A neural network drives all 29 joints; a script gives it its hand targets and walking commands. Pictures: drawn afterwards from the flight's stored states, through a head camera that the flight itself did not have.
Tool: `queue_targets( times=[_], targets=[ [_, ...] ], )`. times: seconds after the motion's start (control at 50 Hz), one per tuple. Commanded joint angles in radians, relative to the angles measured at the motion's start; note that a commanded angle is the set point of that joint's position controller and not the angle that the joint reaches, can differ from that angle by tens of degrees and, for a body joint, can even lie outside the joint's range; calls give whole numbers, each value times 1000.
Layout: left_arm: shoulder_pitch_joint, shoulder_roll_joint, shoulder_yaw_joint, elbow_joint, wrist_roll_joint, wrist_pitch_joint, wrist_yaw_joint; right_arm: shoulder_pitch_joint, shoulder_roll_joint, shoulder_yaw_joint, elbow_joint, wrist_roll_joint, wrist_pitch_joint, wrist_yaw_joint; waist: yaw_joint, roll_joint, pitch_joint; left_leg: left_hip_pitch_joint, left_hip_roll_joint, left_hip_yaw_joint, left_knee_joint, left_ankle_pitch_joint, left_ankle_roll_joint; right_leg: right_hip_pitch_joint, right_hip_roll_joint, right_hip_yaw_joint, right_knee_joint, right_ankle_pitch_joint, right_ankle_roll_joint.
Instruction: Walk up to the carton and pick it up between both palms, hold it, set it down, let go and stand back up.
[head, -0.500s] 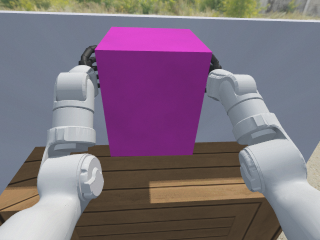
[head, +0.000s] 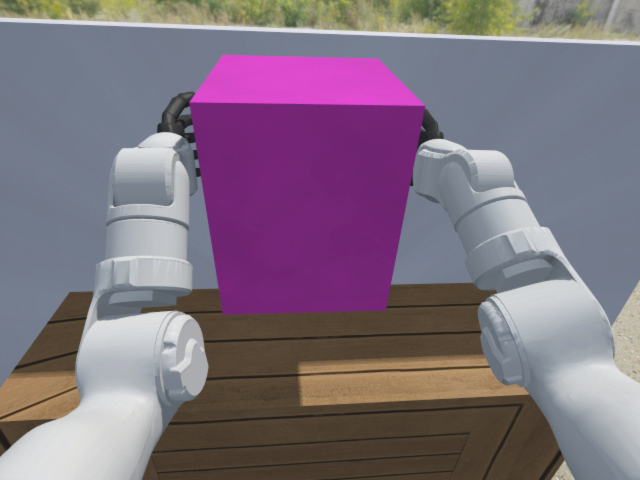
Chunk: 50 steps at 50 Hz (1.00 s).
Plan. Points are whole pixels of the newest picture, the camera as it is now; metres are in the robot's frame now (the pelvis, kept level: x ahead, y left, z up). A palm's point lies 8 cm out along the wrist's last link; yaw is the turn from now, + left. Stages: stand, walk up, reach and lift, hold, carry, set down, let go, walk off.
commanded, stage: hold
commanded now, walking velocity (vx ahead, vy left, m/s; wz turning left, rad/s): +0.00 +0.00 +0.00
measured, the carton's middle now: (303, 181) +0.39 +0.01 +0.28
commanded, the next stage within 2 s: none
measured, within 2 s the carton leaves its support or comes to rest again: neither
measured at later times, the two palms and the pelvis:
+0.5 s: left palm (175, 149) +0.37 +0.15 +0.33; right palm (427, 159) +0.37 -0.14 +0.32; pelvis +0.00 +0.00 +0.00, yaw +0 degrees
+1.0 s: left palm (173, 150) +0.37 +0.15 +0.33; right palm (426, 158) +0.37 -0.14 +0.32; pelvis +0.00 +0.00 +0.00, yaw +0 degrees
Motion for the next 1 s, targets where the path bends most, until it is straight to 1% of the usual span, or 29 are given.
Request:
queue_targets(
  times=[0.0,0.08,0.14,0.22,0.3,0.38,0.4,0.48,0.58,0.64,0.7,0.72,0.76,0.88,0.98],
  targets=[
    [-809,-663,-360,-140,-214,-97,-126,-997,683,111,-412,168,-48,140,-10,67,-383,347,-93,-25,17,236,-34,-121,85,47,-48,200,72],
    [-795,-651,-339,-122,-202,-96,-126,-1000,686,120,-408,170,-47,139,3,49,-374,344,-95,-24,15,237,-25,-116,85,47,-48,208,76],
    [-793,-636,-319,-99,-192,-96,-128,-996,686,115,-384,165,-44,139,7,31,-347,333,-96,-22,7,218,-18,-119,82,49,-54,198,77],
    [-796,-644,-325,-92,-198,-97,-131,-1004,683,109,-392,164,-47,139,1,42,-352,332,-95,-22,9,220,-22,-120,83,50,-55,199,74],
    [-787,-638,-312,-78,-191,-97,-134,-998,680,106,-379,161,-48,138,3,31,-341,330,-96,-20,6,216,-19,-120,82,50,-58,199,74],
    [-798,-639,-324,-104,-201,-99,-134,-999,685,115,-397,170,-47,134,-4,37,-369,342,-97,-22,17,251,-25,-105,83,51,-50,242,78],
    [-786,-641,-323,-95,-198,-96,-135,-1000,682,117,-403,171,-48,133,-3,39,-363,343,-98,-22,19,256,-25,-103,83,50,-51,248,77],
    [-780,-648,-328,-97,-198,-95,-137,-996,678,117,-411,172,-49,130,-6,45,-357,341,-98,-23,17,253,-28,-101,83,49,-51,246,76],
    [-805,-667,-358,-135,-218,-99,-129,-1012,684,122,-443,180,-52,131,-13,63,-398,357,-96,-27,28,268,-34,-106,85,49,-46,248,74],
    [-798,-658,-345,-129,-209,-98,-127,-997,685,120,-422,176,-48,134,-8,51,-376,351,-95,-26,21,256,-30,-114,85,48,-48,233,76],
    [-785,-657,-342,-118,-204,-93,-128,-1000,680,121,-423,177,-48,135,-1,52,-370,347,-95,-26,19,251,-28,-115,85,49,-51,222,74],
    [-801,-656,-346,-131,-208,-97,-127,-998,684,119,-414,176,-47,136,-4,53,-375,346,-94,-26,17,245,-29,-117,85,48,-50,213,74],
    [-796,-662,-346,-118,-207,-95,-125,-1002,679,111,-410,171,-48,140,-4,57,-366,343,-93,-26,14,233,-30,-127,86,48,-54,194,70],
    [-794,-652,-335,-107,-200,-96,-127,-990,675,107,-384,167,-46,141,-4,58,-359,341,-93,-24,12,232,-30,-123,85,50,-53,196,70],
    [-802,-656,-336,-97,-202,-99,-127,-1007,673,98,-385,160,-50,144,-4,56,-358,335,-91,-24,10,221,-29,-130,85,49,-56,180,67]
  ],
)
